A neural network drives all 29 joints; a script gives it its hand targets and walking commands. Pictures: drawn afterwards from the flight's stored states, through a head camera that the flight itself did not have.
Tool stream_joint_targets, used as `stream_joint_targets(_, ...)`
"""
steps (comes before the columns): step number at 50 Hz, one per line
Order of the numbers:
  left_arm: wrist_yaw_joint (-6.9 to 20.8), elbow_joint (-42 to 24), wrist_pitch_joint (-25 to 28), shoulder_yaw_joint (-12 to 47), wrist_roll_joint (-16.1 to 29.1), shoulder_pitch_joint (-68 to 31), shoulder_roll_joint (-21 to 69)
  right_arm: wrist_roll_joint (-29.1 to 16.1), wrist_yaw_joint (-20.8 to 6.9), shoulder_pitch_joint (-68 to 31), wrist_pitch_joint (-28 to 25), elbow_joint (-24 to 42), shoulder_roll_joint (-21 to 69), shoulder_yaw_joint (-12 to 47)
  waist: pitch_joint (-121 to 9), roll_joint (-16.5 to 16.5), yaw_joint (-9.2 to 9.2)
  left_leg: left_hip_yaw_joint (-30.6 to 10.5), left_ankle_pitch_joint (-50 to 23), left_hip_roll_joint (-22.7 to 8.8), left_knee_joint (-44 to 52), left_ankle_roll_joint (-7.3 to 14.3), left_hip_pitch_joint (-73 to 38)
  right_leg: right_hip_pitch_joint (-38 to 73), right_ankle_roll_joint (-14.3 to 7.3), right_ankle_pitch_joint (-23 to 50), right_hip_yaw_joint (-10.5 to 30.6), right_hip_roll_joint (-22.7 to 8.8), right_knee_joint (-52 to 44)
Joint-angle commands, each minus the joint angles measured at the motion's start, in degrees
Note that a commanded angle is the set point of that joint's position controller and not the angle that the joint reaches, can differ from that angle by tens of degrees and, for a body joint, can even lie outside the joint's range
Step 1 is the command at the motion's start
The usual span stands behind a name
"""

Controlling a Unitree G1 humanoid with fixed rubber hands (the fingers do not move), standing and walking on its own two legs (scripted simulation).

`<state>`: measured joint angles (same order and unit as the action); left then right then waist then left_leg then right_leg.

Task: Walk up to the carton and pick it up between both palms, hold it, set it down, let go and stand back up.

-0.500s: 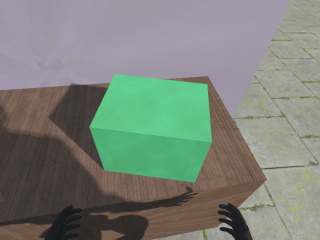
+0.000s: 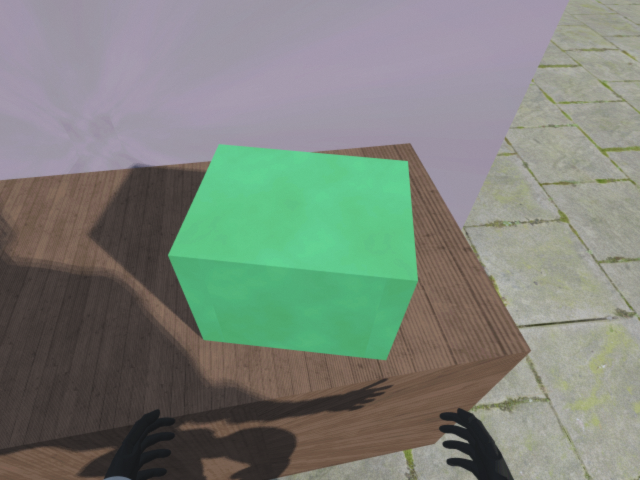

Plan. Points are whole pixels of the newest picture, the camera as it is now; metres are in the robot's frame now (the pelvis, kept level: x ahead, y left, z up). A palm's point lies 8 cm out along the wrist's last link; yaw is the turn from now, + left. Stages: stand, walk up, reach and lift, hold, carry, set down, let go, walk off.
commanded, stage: let go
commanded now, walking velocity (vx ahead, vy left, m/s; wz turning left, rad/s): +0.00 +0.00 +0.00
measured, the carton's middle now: (303, 252) +0.46 +0.02 -0.03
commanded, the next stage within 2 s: stand in 0.30 s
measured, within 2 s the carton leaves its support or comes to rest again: neither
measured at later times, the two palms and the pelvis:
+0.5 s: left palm out of the picture +0.11 +0.25 -0.09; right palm out of the picture +0.12 -0.25 -0.10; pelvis -0.01 +0.00 +0.00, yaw +1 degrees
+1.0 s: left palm out of the picture -0.01 +0.26 -0.12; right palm out of the picture +0.00 -0.24 -0.13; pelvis -0.05 +0.01 -0.01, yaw +2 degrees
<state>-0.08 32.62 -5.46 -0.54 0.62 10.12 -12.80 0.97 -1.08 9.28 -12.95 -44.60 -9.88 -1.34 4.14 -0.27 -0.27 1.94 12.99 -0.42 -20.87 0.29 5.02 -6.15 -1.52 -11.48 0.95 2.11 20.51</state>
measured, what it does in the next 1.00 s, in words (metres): stands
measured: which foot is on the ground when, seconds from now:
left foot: down 0.00-1.00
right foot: down 0.00-1.00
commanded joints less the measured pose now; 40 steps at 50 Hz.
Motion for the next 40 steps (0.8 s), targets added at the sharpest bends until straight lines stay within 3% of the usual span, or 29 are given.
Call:
stream_joint_targets(1, -1.0, -11.1, 2.0, -1.0, 0.8, -5.4, -5.1, 0.0, 0.0, -4.1, -2.7, 7.6, -6.7, -2.9, -8.2, 0.2, -0.84, 2.0, -13.0, -0.8, 1.3, -1.4, -5.0, -1.3, 0.2, 9.4, -2.2, -0.6, -2.8)
stream_joint_targets(6, -2.2, -8.8, 1.5, -0.5, 0.3, -4.9, -5.0, 0.2, -0.8, -3.7, -1.2, 7.0, -6.1, -2.9, -5.3, 0.9, 0.14, 2.2, -9.5, -0.9, 2.0, -1.3, -2.4, -1.4, -0.7, 6.3, -1.1, -1.3, -3.2)
stream_joint_targets(11, -2.4, -8.9, 0.5, -1.0, -0.1, -5.3, -5.4, 0.3, -0.7, -3.5, -0.3, 7.3, -6.0, -2.6, -4.8, 0.9, -0.25, 2.4, -7.4, -0.5, 2.2, -0.9, -1.1, -0.7, -0.4, 6.2, -0.3, -2.0, -3.0)
stream_joint_targets(12, -2.3, -10.6, 0.4, -0.4, 1.0, -3.4, -3.6, 0.0, -0.8, -2.8, -0.6, 11.1, -7.8, -4.4, -7.3, -0.1, -3.1, 2.6, -7.5, 0.8, -0.1, -2.2, 2.2, 1.0, -0.1, 4.8, -0.5, -2.0, -1.4)
stream_joint_targets(13, -2.2, -10.4, 0.1, -0.4, 1.0, -4.0, -4.2, 0.0, -0.8, -2.6, -0.5, 11.1, -7.8, -4.1, -6.8, 0.5, -1.87, 2.7, -6.3, 0.7, 0.1, -2.1, 1.8, 0.1, -0.3, 4.8, -0.3, -2.1, -1.4)
stream_joint_targets(14, -2.2, -10.6, 0.1, -0.6, 1.1, -4.1, -4.2, 0.1, -0.7, -2.8, -0.3, 11.4, -7.7, -4.2, -6.9, 0.2, -2.38, 2.7, -6.2, 0.8, 0.1, -2.0, 2.3, 0.3, -0.2, 4.4, -0.3, -2.1, -1.4)
stream_joint_targets(15, -2.0, -9.9, -0.2, -0.4, 1.0, -3.7, -4.2, 0.0, -0.6, -2.4, -0.1, 11.3, -7.5, -4.1, -6.8, 0.1, -1.78, 2.8, -6.4, 0.7, -0.2, -2.1, 1.9, -0.1, -0.3, 4.8, -0.4, -2.0, -1.3)
stream_joint_targets(16, -2.1, -1.3, 4.9, -2.9, -2.0, 4.7, -9.2, -1.0, 1.2, 1.4, 5.6, 5.4, -10.1, -3.1, -9.7, 6.9, -1.51, -4.9, -14.3, -5.8, -3.0, 0.6, 2.3, -1.5, -0.2, 15.1, 6.2, -8.1, 2.6)
stream_joint_targets(18, -1.2, -0.3, 6.9, -3.2, -1.8, 4.5, -9.3, -0.7, 1.7, 1.8, 8.3, 7.2, -9.7, -2.8, -8.5, 3.0, -0.54, -6.0, -11.1, -6.1, -2.1, 1.2, 2.0, -2.0, 0.6, 13.4, 6.4, -8.2, 1.2)
stream_joint_targets(19, -1.0, -0.9, 8.0, -3.1, -2.1, 3.7, -9.3, -0.5, 1.8, 2.8, 8.8, 7.2, -10.1, -2.7, -9.8, 1.5, -0.23, -6.5, -13.4, -6.8, -2.5, 1.5, 0.7, -1.4, 0.5, 15.3, 6.3, -8.5, 1.8)
stream_joint_targets(22, -0.6, 0.0, 9.0, -2.3, -1.8, 2.7, -7.2, -0.6, 1.7, 3.6, 9.6, 5.7, -10.4, -2.3, -6.3, -1.9, 0.51, -6.7, -10.0, -6.3, -1.5, 1.0, 2.1, -4.5, 1.0, 12.6, 5.9, -7.7, 0.4)
stream_joint_targets(31, -0.7, 3.8, 9.2, -1.9, -1.4, 6.0, -9.1, -0.3, 1.4, 4.6, 9.9, 3.1, -12.2, -1.4, -5.3, -0.4, 0.17, -7.6, -6.2, -5.7, 0.4, 0.8, 3.4, -3.9, 0.5, 8.4, 6.0, -7.7, -0.9)
stream_joint_targets(40, -0.9, 7.6, 8.5, -1.0, -1.1, 9.7, -10.1, -0.5, 1.4, 7.9, 10.4, 0.3, -12.7, -0.3, -0.8, 0.5, 0.01, -8.3, 3.4, -4.9, 2.5, 0.6, 8.3, -6.6, 1.0, -2.1, 5.9, -7.2, -1.9)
